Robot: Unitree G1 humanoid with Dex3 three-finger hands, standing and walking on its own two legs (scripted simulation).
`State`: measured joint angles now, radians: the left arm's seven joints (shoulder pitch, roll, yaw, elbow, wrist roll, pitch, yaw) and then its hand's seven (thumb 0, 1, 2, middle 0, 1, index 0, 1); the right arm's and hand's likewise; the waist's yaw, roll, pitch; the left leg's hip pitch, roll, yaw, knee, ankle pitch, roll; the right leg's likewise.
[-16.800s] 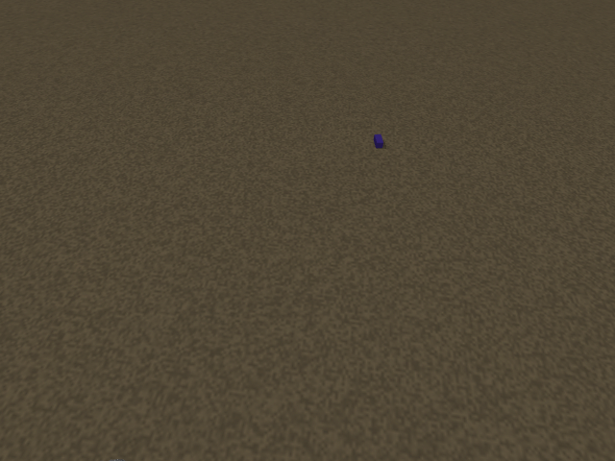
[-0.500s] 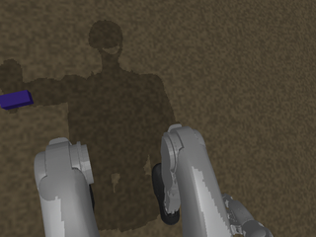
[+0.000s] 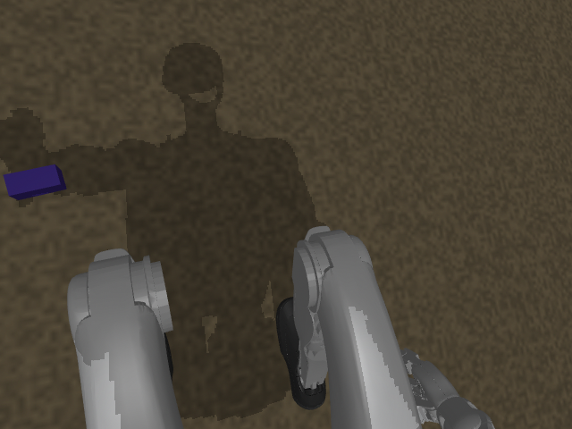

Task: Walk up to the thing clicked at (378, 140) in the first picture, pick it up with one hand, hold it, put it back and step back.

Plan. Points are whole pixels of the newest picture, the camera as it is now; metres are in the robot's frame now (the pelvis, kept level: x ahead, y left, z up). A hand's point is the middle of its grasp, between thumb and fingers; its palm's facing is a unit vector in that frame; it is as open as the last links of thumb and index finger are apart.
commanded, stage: rise first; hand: left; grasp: from above
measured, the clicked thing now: (36, 182) +0.44 +0.34 -0.29
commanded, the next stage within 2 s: approach in 0.28 s
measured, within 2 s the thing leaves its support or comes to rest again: neither
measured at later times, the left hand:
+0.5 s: hand out of the picture +0.40 +0.37 -0.17, palm faces -0.44 -0.16 -0.89, open 13.0 cm
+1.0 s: hand (18, 157) +0.45 +0.33 -0.18, palm faces -0.41 -0.16 -0.90, open 13.2 cm
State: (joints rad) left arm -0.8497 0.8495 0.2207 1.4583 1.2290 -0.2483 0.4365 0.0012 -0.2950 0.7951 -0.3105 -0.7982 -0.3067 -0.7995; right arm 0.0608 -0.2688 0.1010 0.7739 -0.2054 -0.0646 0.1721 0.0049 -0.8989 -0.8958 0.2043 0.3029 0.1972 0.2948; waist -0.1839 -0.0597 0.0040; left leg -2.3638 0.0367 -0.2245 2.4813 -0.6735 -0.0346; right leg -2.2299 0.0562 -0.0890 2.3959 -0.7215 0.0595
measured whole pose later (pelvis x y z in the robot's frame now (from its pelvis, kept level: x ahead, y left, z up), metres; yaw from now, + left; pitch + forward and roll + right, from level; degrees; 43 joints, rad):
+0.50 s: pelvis +0.00 +0.00 +0.00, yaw +0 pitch +31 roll -9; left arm -0.87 0.84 0.18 1.45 1.22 -0.24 0.40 0.00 -0.33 0.82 -0.28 -0.83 -0.28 -0.83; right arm 0.08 -0.27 0.10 0.77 -0.19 -0.06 0.16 0.01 -0.90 -0.89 0.20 0.30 0.20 0.29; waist -0.19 -0.06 0.01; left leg -2.35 0.04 -0.22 2.47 -0.66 -0.04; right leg -2.23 0.06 -0.09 2.39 -0.71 0.06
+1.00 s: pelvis +0.00 +0.00 +0.00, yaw -1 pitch +31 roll -10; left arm -0.98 0.85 0.20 1.53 1.18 -0.10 0.44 0.00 -0.37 0.85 -0.26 -0.85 -0.25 -0.85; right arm 0.14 -0.29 0.17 0.74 -0.19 -0.09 0.17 0.01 -0.90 -0.89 0.20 0.30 0.20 0.29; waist -0.29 -0.04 0.05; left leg -2.37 0.05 -0.23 2.48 -0.67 -0.04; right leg -2.25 0.08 -0.09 2.38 -0.69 0.07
